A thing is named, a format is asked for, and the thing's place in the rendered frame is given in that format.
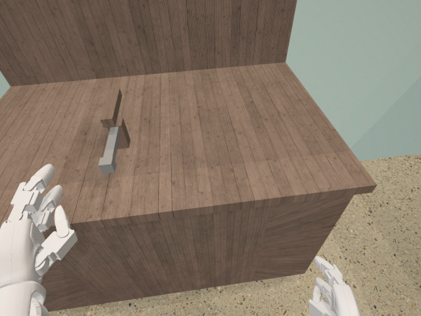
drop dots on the robot left forearm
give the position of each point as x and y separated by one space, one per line
24 298

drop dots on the counter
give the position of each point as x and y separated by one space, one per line
227 171

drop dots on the robot left hand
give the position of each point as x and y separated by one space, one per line
21 236

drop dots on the tap lever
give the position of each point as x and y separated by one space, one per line
107 162

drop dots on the robot right hand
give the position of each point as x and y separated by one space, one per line
340 299

